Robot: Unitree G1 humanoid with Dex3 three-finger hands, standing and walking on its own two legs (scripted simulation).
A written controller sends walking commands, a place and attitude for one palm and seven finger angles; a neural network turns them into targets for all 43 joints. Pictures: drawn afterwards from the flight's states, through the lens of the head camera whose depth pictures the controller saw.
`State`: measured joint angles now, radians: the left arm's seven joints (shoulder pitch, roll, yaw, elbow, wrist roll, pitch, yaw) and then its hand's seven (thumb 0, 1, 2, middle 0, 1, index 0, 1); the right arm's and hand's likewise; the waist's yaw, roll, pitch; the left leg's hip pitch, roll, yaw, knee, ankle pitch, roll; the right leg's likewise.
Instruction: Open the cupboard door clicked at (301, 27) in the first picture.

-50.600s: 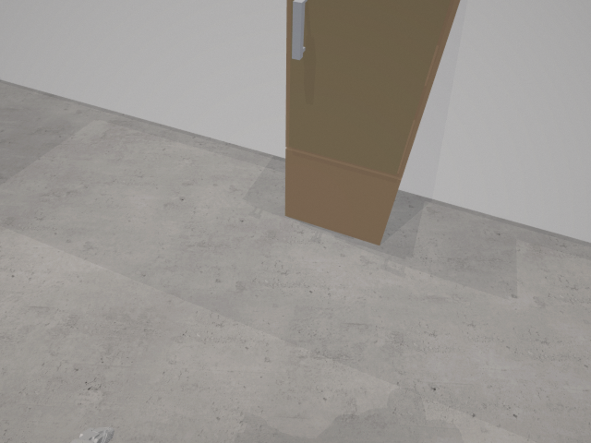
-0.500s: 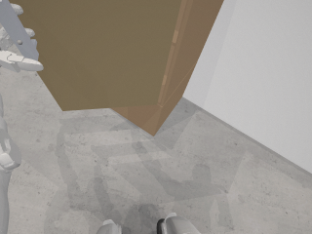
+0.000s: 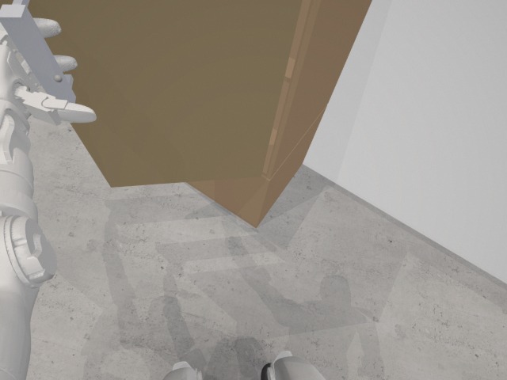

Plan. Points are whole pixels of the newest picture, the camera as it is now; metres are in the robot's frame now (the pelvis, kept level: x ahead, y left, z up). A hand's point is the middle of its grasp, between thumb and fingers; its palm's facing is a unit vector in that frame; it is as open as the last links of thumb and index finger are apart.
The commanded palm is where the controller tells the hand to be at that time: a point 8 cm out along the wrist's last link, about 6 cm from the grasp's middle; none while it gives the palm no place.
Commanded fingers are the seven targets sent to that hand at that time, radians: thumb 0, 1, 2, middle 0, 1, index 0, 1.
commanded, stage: slide the fingers in behind the handle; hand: left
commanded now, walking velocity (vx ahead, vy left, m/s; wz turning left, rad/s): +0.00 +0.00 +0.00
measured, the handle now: (46, 53) +0.58 +0.24 +0.13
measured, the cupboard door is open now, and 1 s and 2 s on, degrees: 42 42 84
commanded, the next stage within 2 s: close the thumb around the handle in 0.06 s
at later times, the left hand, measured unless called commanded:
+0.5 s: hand (57, 79) +0.53 +0.22 +0.13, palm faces +0.02 -1.00 -0.01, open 10.7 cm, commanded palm +0.51 +0.26 +0.12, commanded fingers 0.00 0.51 0.73 -0.37 -1.31 -0.37 -1.31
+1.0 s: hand (58, 76) +0.54 +0.22 +0.13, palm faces +0.03 -1.00 +0.00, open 5.8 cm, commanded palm +0.51 +0.26 +0.12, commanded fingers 0.00 0.90 0.90 -0.40 -1.35 -0.40 -1.35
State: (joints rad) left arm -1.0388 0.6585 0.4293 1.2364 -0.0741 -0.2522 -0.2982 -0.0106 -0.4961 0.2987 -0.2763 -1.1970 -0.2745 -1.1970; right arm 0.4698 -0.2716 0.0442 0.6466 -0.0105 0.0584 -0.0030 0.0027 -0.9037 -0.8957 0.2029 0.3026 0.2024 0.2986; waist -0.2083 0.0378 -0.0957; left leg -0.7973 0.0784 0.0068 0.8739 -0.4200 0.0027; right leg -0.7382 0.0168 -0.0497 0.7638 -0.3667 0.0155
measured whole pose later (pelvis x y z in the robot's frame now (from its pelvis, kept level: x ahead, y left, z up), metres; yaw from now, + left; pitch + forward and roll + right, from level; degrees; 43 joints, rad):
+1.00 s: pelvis +0.00 +0.00 +0.00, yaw +1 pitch +20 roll -4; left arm -1.11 0.70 0.42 1.30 -0.06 -0.25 -0.31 0.01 0.70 0.82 -0.36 -1.34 -0.37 -1.34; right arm 0.47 -0.28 0.05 0.66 -0.01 0.05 -0.02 0.00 -0.90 -0.90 0.20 0.30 0.20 0.30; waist -0.22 0.04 -0.08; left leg -0.83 0.08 -0.01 0.88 -0.41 0.00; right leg -0.76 0.02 -0.06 0.77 -0.37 0.01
